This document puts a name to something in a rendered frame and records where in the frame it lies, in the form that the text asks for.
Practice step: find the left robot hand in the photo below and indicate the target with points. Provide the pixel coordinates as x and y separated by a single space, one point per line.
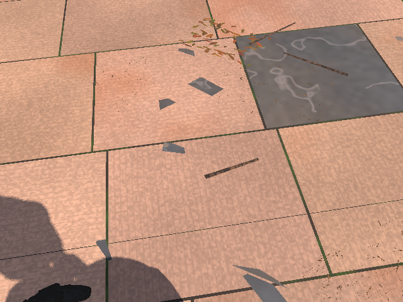
57 293

